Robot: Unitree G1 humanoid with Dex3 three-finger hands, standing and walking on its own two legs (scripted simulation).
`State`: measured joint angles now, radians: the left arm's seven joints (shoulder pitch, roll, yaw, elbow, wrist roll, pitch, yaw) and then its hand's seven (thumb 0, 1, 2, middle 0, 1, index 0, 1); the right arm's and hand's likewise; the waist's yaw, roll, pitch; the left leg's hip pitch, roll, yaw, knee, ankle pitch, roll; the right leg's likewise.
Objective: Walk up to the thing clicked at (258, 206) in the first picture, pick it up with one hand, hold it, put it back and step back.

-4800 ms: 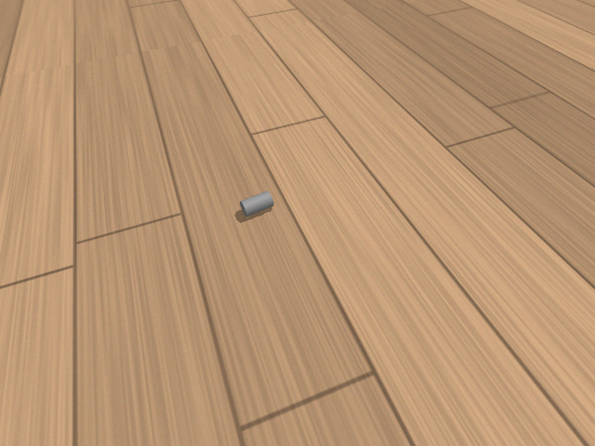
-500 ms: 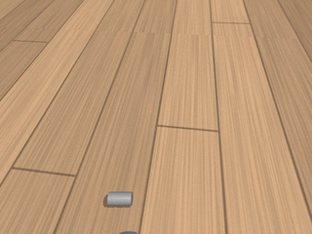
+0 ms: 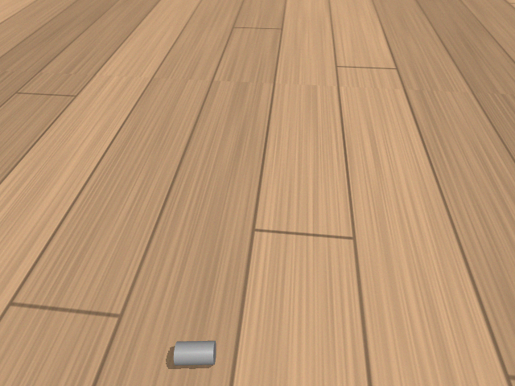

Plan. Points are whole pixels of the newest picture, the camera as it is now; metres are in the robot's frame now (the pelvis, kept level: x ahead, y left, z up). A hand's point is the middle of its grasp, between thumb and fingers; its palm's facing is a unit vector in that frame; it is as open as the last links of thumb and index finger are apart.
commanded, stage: walk up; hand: left
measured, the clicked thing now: (195, 352) +0.38 +0.25 -0.73
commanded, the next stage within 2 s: stand in 0.70 s
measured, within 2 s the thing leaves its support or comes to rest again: neither
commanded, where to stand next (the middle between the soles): +0.05 +0.01 m, yaw +0 degrees
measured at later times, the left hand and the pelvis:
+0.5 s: hand out of the picture +0.11 +0.25 -0.14, palm faces -0.05 -0.93 -0.36, open 7.4 cm; pelvis +0.01 +0.00 +0.01, yaw -1 degrees
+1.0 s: hand out of the picture +0.10 +0.25 -0.15, palm faces -0.05 -0.94 -0.35, open 7.4 cm; pelvis +0.01 -0.01 +0.01, yaw -1 degrees
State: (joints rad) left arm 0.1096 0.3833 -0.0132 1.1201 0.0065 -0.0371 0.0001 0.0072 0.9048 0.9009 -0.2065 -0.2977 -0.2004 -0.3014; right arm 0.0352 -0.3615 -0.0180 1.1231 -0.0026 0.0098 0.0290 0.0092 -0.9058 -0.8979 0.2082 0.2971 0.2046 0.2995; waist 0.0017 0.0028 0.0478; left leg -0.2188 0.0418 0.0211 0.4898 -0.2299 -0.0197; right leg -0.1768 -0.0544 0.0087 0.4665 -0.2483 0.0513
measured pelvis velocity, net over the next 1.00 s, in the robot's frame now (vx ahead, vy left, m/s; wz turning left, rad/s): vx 0.01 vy -0.01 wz -0.01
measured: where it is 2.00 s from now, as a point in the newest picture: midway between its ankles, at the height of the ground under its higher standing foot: outside the picture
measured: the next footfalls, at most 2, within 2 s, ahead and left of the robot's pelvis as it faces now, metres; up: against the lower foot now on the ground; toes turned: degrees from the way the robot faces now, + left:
none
